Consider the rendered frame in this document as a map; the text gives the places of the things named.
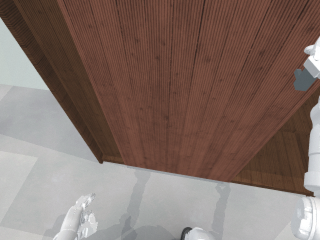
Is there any robot right upper arm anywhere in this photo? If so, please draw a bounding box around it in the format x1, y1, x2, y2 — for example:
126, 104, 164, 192
291, 196, 320, 240

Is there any right robot hand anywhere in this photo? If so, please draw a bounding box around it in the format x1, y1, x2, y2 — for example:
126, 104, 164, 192
303, 37, 320, 79

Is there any robot right thigh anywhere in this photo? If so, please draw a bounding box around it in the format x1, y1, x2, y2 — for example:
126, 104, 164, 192
184, 229, 216, 240

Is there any wardrobe door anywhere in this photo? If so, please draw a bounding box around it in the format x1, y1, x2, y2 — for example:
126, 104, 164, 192
13, 0, 122, 158
57, 0, 320, 183

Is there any robot left forearm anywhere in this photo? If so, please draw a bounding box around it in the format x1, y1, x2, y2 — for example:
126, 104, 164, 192
53, 230, 78, 240

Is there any robot right foot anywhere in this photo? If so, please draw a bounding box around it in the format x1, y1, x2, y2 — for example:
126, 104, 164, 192
180, 227, 192, 240

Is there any robot right forearm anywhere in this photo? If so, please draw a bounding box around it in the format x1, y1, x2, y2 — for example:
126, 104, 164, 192
303, 96, 320, 198

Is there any handle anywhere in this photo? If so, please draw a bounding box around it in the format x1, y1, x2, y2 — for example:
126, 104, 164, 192
293, 68, 318, 91

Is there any left robot hand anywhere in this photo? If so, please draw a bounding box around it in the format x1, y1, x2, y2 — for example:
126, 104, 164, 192
60, 193, 98, 240

